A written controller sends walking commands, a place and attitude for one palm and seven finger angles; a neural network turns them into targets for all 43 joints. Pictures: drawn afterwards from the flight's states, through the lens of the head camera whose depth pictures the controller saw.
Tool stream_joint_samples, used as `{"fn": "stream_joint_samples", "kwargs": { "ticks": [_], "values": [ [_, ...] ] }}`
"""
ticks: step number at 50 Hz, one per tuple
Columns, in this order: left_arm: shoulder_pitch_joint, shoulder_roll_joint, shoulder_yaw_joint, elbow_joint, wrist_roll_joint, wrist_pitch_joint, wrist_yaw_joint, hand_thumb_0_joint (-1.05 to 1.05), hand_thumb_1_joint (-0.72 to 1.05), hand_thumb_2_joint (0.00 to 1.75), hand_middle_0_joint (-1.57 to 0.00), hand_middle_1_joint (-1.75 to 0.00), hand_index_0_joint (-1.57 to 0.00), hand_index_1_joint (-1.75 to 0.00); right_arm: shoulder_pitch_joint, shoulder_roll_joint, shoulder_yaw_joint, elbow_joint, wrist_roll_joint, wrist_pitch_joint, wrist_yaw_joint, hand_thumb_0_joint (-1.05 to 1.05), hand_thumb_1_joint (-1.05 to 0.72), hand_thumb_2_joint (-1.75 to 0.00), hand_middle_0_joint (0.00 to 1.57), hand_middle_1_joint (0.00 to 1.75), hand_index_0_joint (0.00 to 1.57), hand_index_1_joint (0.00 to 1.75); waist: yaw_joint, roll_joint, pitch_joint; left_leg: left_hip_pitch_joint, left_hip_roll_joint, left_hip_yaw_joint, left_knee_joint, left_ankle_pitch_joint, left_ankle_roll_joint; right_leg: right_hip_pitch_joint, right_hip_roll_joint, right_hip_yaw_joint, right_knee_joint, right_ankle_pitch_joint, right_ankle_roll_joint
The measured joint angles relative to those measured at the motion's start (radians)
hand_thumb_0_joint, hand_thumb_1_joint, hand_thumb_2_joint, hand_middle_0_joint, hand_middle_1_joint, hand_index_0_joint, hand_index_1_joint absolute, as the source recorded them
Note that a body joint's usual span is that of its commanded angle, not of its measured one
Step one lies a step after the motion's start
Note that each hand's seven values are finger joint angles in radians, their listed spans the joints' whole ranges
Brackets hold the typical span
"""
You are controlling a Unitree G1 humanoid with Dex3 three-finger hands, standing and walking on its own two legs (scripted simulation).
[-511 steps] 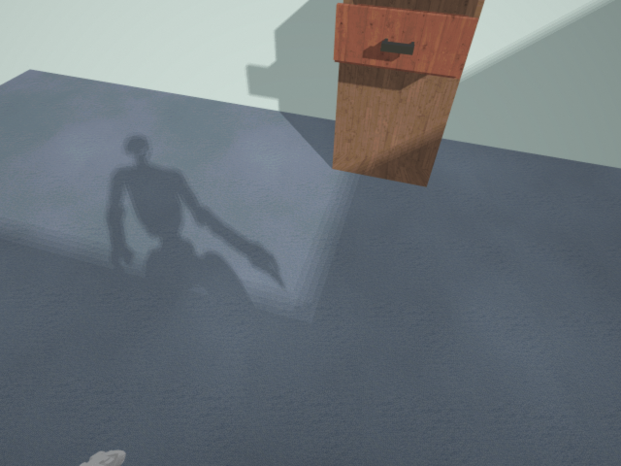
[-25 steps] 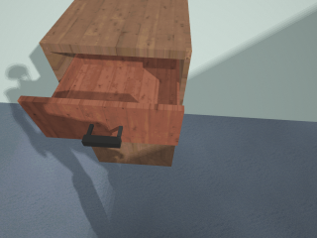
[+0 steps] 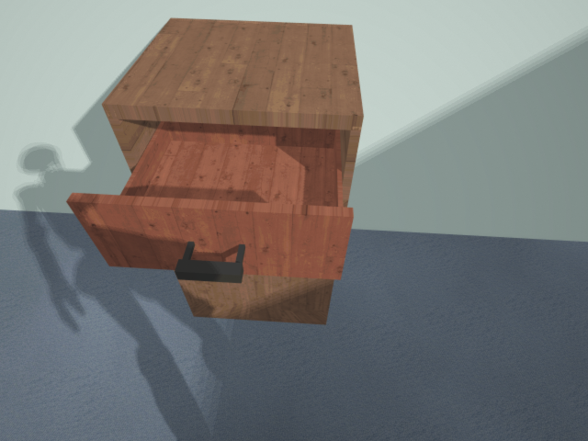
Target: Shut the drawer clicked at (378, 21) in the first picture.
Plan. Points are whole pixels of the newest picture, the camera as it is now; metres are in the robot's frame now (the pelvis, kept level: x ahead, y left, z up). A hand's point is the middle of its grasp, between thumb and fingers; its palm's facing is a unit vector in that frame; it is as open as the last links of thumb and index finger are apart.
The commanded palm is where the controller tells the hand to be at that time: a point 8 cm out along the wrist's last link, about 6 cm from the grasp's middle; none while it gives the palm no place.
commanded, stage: look again from close up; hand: left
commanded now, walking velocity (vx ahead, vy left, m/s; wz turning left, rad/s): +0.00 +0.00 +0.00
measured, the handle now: (212, 260) +0.39 +0.17 -0.02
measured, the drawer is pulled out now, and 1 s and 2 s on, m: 0.22 0.22 0.22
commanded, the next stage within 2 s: raise the hand and make a fist in 0.42 s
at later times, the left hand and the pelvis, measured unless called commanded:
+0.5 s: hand out of the picture +0.02 +0.16 -0.18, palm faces +0.00 -0.98 -0.19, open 7.3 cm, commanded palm none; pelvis +0.01 -0.01 +0.00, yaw +0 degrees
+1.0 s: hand (200, 429) +0.15 +0.14 -0.04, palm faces +0.11 -0.99 -0.03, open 5.6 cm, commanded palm +0.14 +0.19 -0.02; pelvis -0.01 -0.05 -0.07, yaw +2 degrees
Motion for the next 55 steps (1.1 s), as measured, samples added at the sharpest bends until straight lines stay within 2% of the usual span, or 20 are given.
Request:
{"fn": "stream_joint_samples", "kwargs": {
  "ticks": [10, 18, 27, 28, 29, 30, 32, 35, 37, 40, 42, 43, 45, 47, 49, 52, 55],
  "values": [
    [-0.038, -0.033, -0.007, 0.030, -0.004, -0.015, 0.005, 0.01, 0.90, 0.90, -0.20, -0.30, -0.20, -0.30, 0.013, 0.030, 0.008, 0.070, 0.003, -0.010, -0.008, 0.00, -0.91, -0.90, 0.20, 0.30, 0.20, 0.30, -0.009, -0.007, 0.009, 0.025, 0.008, -0.003, -0.005, -0.011, -0.008, 0.024, 0.008, -0.004, -0.003, -0.012, -0.005],
    [-0.054, -0.024, -0.001, 0.036, -0.003, -0.017, 0.011, 0.01, 0.92, 0.90, -0.20, -0.30, -0.20, -0.30, 0.001, 0.051, 0.009, 0.081, 0.003, -0.014, -0.011, 0.00, -0.91, -0.90, 0.20, 0.30, 0.20, 0.30, -0.010, -0.007, 0.004, 0.037, 0.014, 0.000, -0.009, -0.015, -0.014, 0.033, 0.015, -0.001, -0.005, -0.017, -0.009],
    [-0.048, -0.028, 0.000, 0.036, -0.001, -0.023, 0.017, 0.01, 0.91, 0.90, -0.20, -0.30, -0.20, -0.30, -0.005, 0.044, 0.006, 0.080, 0.004, -0.015, -0.012, 0.00, -0.91, -0.90, 0.20, 0.30, 0.20, 0.30, -0.007, -0.002, -0.001, 0.028, 0.020, -0.002, -0.002, -0.019, -0.016, 0.030, 0.020, -0.004, -0.009, -0.017, -0.010],
    [-0.001, -0.023, 0.016, -0.114, -0.036, 0.046, 0.022, 0.02, 0.92, 0.90, -0.20, -0.30, -0.20, -0.30, 0.012, 0.038, 0.012, 0.037, 0.014, -0.021, -0.020, 0.01, -0.92, -0.90, 0.20, 0.30, 0.20, 0.30, -0.009, -0.003, 0.003, 0.017, 0.021, -0.005, 0.015, -0.026, -0.017, 0.022, 0.020, -0.006, 0.003, -0.021, -0.010],
    [0.060, -0.008, 0.031, -0.301, -0.063, 0.077, 0.031, 0.03, 0.94, 0.89, -0.20, -0.31, -0.21, -0.30, 0.041, 0.031, 0.016, -0.009, 0.023, -0.060, -0.034, 0.01, -0.92, -0.90, 0.20, 0.30, 0.20, 0.30, -0.001, -0.010, 0.000, 0.011, 0.019, -0.004, 0.023, -0.030, -0.018, 0.009, 0.017, -0.005, 0.024, -0.030, -0.018],
    [0.114, 0.008, 0.032, -0.462, -0.085, 0.060, 0.051, 0.04, 0.95, 0.89, -0.21, -0.31, -0.21, -0.31, 0.067, 0.024, 0.014, -0.050, 0.033, -0.111, -0.045, 0.02, -0.93, -0.90, 0.20, 0.30, 0.20, 0.30, 0.003, -0.016, -0.014, 0.001, 0.013, -0.003, 0.030, -0.033, -0.020, -0.011, 0.011, -0.003, 0.052, -0.046, -0.029],
    [0.160, 0.025, 0.029, -0.706, -0.127, 0.020, 0.080, 0.04, 0.95, 0.89, -0.22, -0.32, -0.22, -0.32, 0.087, -0.001, 0.006, -0.119, 0.048, -0.200, -0.054, 0.02, -0.93, -0.90, 0.20, 0.30, 0.20, 0.30, -0.006, -0.013, -0.034, -0.027, 0.004, -0.014, 0.062, -0.044, -0.021, -0.038, -0.002, -0.012, 0.098, -0.073, -0.030],
    [0.115, 0.011, 0.048, -0.897, -0.157, -0.105, 0.056, 0.04, 0.95, 0.90, -0.24, -0.36, -0.25, -0.35, 0.057, -0.049, -0.012, -0.224, 0.037, -0.275, -0.047, 0.02, -0.92, -0.90, 0.20, 0.30, 0.20, 0.30, -0.034, 0.011, -0.071, -0.127, 0.007, -0.039, 0.164, -0.078, -0.019, -0.111, -0.007, -0.036, 0.163, -0.097, -0.020],
    [0.071, -0.009, 0.069, -0.950, -0.177, -0.233, -0.004, 0.03, 0.94, 0.90, -0.27, -0.38, -0.27, -0.38, 0.017, -0.067, -0.028, -0.295, 0.028, -0.297, -0.028, 0.02, -0.92, -0.90, 0.20, 0.30, 0.20, 0.30, -0.039, 0.008, -0.110, -0.215, 0.016, -0.036, 0.242, -0.107, -0.024, -0.200, -0.003, -0.031, 0.237, -0.120, -0.026],
    [0.046, -0.044, 0.085, -0.977, -0.208, -0.444, -0.157, 0.02, 0.93, 0.90, -0.31, -0.44, -0.32, -0.43, -0.053, -0.077, -0.054, -0.403, 0.017, -0.303, 0.012, 0.01, -0.91, -0.90, 0.20, 0.30, 0.20, 0.30, -0.040, -0.015, -0.154, -0.352, 0.036, -0.027, 0.382, -0.164, -0.036, -0.343, 0.009, -0.018, 0.373, -0.170, -0.037],
    [0.060, -0.050, 0.089, -0.981, -0.203, -0.527, -0.249, 0.01, 0.92, 0.90, -0.35, -0.47, -0.35, -0.47, -0.094, -0.080, -0.068, -0.474, 0.020, -0.290, 0.032, 0.01, -0.91, -0.90, 0.20, 0.30, 0.20, 0.30, -0.033, -0.031, -0.165, -0.426, 0.048, -0.025, 0.469, -0.202, -0.039, -0.420, 0.017, -0.014, 0.460, -0.205, -0.042],
    [0.078, -0.046, 0.089, -0.989, -0.202, -0.534, -0.280, 0.01, 0.92, 0.90, -0.37, -0.49, -0.37, -0.49, -0.110, -0.081, -0.073, -0.508, 0.024, -0.279, 0.035, 0.01, -0.91, -0.90, 0.20, 0.30, 0.20, 0.30, -0.027, -0.039, -0.169, -0.456, 0.053, -0.025, 0.506, -0.219, -0.043, -0.452, 0.019, -0.013, 0.498, -0.222, -0.045],
    [0.124, -0.034, 0.088, -1.010, -0.208, -0.502, -0.307, 0.01, 0.91, 0.90, -0.41, -0.53, -0.42, -0.53, -0.133, -0.084, -0.079, -0.566, 0.033, -0.253, 0.029, 0.01, -0.91, -0.90, 0.20, 0.30, 0.20, 0.30, -0.011, -0.049, -0.171, -0.502, 0.059, -0.032, 0.564, -0.244, -0.051, -0.498, 0.022, -0.018, 0.557, -0.250, -0.055],
    [0.176, -0.021, 0.097, -1.040, -0.213, -0.457, -0.294, 0.01, 0.90, 0.90, -0.45, -0.58, -0.46, -0.57, -0.145, -0.083, -0.080, -0.606, 0.037, -0.235, 0.017, 0.01, -0.91, -0.90, 0.20, 0.30, 0.20, 0.30, 0.007, -0.047, -0.169, -0.535, 0.065, -0.048, 0.607, -0.264, -0.058, -0.523, 0.025, -0.032, 0.593, -0.270, -0.063],
    [0.226, -0.008, 0.115, -1.080, -0.217, -0.438, -0.263, 0.01, 0.90, 0.90, -0.49, -0.62, -0.50, -0.62, -0.147, -0.076, -0.076, -0.626, 0.037, -0.227, 0.006, 0.01, -0.91, -0.90, 0.20, 0.30, 0.20, 0.30, 0.024, -0.037, -0.167, -0.559, 0.072, -0.070, 0.637, -0.277, -0.067, -0.534, 0.030, -0.053, 0.612, -0.284, -0.072],
    [0.257, 0.016, 0.145, -1.150, -0.231, -0.465, -0.246, 0.02, 0.90, 0.90, -0.55, -0.68, -0.56, -0.68, -0.138, -0.064, -0.051, -0.620, 0.032, -0.231, -0.007, 0.01, -0.91, -0.90, 0.20, 0.30, 0.20, 0.30, 0.042, -0.018, -0.167, -0.596, 0.078, -0.106, 0.673, -0.289, -0.076, -0.549, 0.034, -0.088, 0.628, -0.297, -0.081],
    [0.212, 0.031, 0.156, -1.184, -0.256, -0.494, -0.288, 0.02, 0.90, 0.90, -0.61, -0.75, -0.61, -0.74, -0.129, -0.051, -0.015, -0.583, 0.035, -0.244, -0.016, 0.00, -0.90, -0.90, 0.20, 0.30, 0.20, 0.30, 0.048, 0.008, -0.160, -0.626, 0.082, -0.135, 0.699, -0.293, -0.082, -0.560, 0.037, -0.115, 0.636, -0.301, -0.088]
  ]
}}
